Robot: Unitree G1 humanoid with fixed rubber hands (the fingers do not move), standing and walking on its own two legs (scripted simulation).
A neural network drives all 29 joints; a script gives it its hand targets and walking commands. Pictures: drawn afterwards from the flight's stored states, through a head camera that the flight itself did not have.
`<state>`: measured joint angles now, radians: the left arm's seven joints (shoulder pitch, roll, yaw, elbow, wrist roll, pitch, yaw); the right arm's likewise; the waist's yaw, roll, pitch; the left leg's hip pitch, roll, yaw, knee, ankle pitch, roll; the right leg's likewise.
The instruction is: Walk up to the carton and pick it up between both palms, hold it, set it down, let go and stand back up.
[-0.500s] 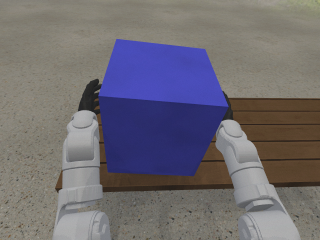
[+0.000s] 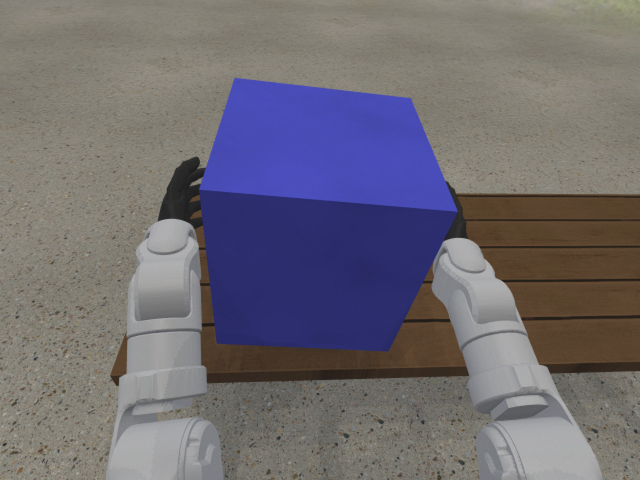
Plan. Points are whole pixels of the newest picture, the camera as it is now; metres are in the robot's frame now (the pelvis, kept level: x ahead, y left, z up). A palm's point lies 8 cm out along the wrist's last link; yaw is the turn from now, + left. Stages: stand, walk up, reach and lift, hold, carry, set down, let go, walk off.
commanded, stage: hold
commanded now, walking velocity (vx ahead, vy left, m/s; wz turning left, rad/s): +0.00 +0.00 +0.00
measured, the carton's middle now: (314, 219) +0.41 +0.01 +0.14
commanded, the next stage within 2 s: none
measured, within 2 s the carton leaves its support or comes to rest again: neither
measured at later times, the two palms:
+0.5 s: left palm (177, 223) +0.35 +0.17 +0.18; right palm (447, 241) +0.35 -0.16 +0.15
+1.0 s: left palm (177, 224) +0.35 +0.17 +0.18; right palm (447, 241) +0.35 -0.16 +0.15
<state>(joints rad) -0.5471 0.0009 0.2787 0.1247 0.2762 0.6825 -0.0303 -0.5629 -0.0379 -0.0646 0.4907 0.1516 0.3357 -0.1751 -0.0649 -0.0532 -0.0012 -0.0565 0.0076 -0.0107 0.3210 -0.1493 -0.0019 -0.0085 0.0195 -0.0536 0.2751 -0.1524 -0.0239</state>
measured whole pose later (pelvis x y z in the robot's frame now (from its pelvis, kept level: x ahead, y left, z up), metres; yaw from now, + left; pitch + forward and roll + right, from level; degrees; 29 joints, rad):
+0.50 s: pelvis +0.00 +0.00 +0.00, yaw +0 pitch -7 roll -1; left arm -0.54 0.00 0.28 0.12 0.27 0.68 -0.03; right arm -0.55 -0.04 -0.06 0.48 0.16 0.34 -0.18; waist -0.07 -0.05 0.00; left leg -0.05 0.01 -0.01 0.32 -0.15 0.00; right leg -0.01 0.02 -0.05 0.27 -0.15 -0.02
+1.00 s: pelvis +0.00 +0.00 +0.00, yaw +0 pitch -7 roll -1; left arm -0.54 0.00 0.27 0.11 0.27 0.68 -0.03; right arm -0.55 -0.04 -0.06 0.48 0.16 0.33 -0.18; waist -0.07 -0.05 0.00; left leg -0.06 0.01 -0.01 0.33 -0.15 0.00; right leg -0.01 0.02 -0.06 0.27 -0.15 -0.02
